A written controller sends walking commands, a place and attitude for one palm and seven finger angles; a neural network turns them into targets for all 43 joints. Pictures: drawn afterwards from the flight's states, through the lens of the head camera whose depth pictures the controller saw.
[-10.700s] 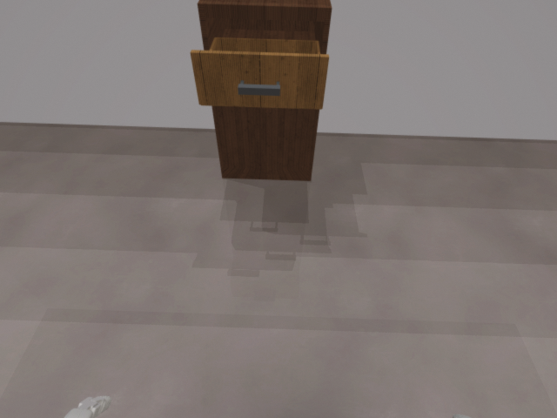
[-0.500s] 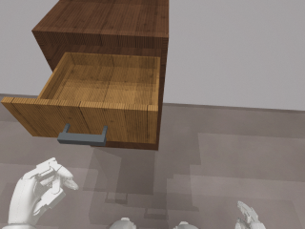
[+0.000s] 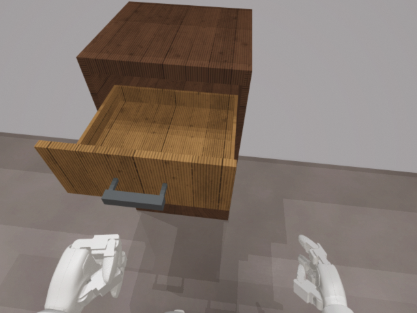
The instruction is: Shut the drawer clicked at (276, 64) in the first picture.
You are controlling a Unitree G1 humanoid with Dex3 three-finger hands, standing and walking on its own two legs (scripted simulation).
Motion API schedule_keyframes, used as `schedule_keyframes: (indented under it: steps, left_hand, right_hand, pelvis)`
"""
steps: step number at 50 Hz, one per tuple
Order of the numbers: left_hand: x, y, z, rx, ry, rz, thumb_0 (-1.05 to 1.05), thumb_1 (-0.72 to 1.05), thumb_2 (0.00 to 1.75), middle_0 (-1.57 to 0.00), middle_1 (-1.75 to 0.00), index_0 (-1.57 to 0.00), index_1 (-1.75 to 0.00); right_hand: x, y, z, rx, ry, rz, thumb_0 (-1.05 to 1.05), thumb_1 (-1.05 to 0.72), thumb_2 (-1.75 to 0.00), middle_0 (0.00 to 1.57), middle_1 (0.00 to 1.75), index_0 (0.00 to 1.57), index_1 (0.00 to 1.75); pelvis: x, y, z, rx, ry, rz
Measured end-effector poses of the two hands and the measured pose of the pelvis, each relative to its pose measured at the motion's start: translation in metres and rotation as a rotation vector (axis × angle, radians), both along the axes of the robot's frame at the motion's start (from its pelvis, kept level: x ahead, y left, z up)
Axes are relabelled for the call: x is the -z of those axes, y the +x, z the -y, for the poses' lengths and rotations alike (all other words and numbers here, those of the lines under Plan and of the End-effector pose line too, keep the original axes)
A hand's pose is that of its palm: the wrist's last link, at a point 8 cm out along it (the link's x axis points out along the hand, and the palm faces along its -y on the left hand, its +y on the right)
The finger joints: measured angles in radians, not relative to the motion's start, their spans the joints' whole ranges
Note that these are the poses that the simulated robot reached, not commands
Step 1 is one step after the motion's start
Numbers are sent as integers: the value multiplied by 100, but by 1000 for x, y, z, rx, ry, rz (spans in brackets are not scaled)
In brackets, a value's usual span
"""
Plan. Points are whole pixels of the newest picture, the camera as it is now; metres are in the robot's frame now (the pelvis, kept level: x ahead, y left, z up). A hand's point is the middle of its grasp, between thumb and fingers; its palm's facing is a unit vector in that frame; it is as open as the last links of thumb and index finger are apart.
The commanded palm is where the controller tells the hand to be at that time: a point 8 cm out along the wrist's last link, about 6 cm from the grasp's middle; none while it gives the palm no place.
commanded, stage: raise the hand and make a fist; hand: left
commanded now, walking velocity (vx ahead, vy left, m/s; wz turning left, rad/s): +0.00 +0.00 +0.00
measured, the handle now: (136, 192) +0.37 +0.20 -0.01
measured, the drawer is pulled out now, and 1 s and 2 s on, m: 0.29 0.29 0.29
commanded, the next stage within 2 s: bring the fist close to the handle in 0.44 s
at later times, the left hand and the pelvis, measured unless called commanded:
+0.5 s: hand (107, 266) +0.18 +0.17 +0.09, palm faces +0.03 -1.00 -0.09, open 3.3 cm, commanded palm +0.14 +0.23 +0.09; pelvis +0.00 -0.02 +0.00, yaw +0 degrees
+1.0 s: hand (119, 255) +0.21 +0.18 +0.04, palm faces -0.02 -1.00 -0.06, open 3.3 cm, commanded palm +0.18 +0.23 +0.04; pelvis -0.01 -0.02 -0.01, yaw +0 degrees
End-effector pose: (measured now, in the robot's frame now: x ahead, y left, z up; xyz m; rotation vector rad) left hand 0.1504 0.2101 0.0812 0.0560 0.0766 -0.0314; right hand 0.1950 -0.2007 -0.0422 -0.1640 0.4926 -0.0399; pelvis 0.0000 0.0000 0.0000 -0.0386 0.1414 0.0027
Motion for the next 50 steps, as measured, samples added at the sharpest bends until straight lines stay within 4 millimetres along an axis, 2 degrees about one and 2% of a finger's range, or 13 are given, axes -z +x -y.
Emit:
schedule_keyframes:
  steps: [6, 14, 20, 23, 31, 37, 44, 50]
  left_hand:
    - [-16, -2, -14, -66, 36, 77, 2, 89, 89, -140, -160, -140, -159]
    - [0, 3, -4, 3, 17, -1, 2, 90, 90, -140, -160, -140, -160]
    - [-11, 4, -12, -44, 39, 55, 2, 89, 89, -140, -160, -140, -160]
    - [-13, 3, -15, -62, 41, 67, 2, 89, 89, -140, -160, -140, -160]
    - [-1, 1, -12, -33, 27, 2, 2, 89, 90, -140, -160, -140, -160]
    - [8, 9, -15, -51, 11, 37, 2, 89, 90, -140, -160, -140, -160]
    - [26, 24, -11, -2, 3, 17, 2, 89, 90, -140, -160, -140, -160]
    - [35, 37, -20, -16, 3, 31, 2, 89, 89, -140, -160, -140, -160]
  right_hand:
    - [10, -15, 14, 15, -22, -59, 1, -90, -90, 20, 30, 20, 30]
    - [14, -35, 41, 77, -51, -94, 2, -90, -90, 20, 30, 20, 30]
    - [12, -39, 54, 108, -55, -86, 2, -90, -90, 20, 30, 20, 30]
    - [12, -37, 57, 106, -50, -78, 2, -90, -90, 20, 30, 20, 30]
    - [9, -25, 57, 89, -45, -49, 2, -90, -90, 20, 30, 20, 30]
    - [13, -21, 57, 64, -61, -57, 2, -90, -90, 20, 30, 20, 30]
    - [24, -26, 58, 65, -75, -94, 1, -90, -90, 20, 30, 20, 30]
    - [34, -36, 59, 87, -83, -139, 2, -90, -90, 20, 30, 20, 30]
  pelvis:
    - [-1, -2, 5, -6, -1, 7]
    - [-2, -4, 12, -3, 6, 3]
    - [-4, -3, 19, 0, 10, 7]
    - [-4, -3, 21, -2, 10, 9]
    - [-6, -3, 25, -4, 13, 6]
    - [-2, -5, 27, -10, 12, -10]
    - [5, -7, 26, -7, 10, -37]
    - [10, -8, 23, 0, 10, -60]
